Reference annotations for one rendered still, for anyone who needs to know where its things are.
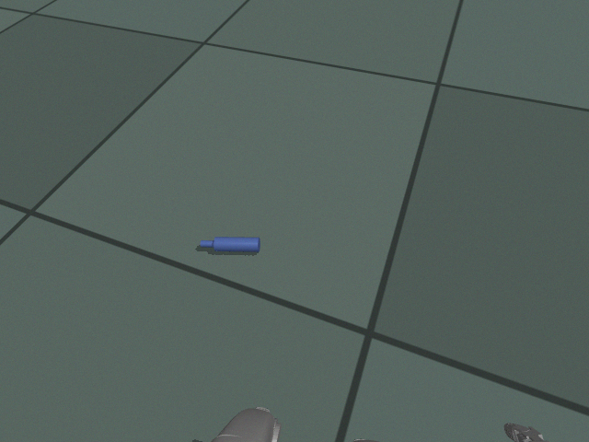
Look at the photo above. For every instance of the bottle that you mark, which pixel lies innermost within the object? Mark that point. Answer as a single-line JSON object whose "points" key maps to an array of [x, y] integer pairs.
{"points": [[232, 244]]}

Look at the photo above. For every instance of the right robot hand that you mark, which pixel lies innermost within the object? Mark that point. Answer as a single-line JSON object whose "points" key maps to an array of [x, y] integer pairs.
{"points": [[519, 433]]}

